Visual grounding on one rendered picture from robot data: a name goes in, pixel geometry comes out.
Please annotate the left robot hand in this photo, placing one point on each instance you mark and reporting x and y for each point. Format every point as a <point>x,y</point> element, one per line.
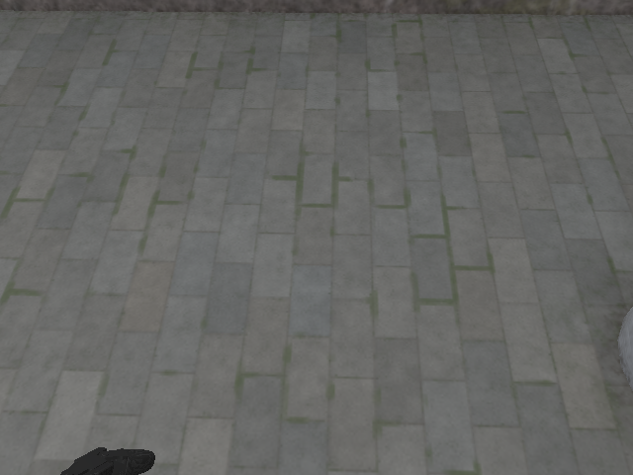
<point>113,462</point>

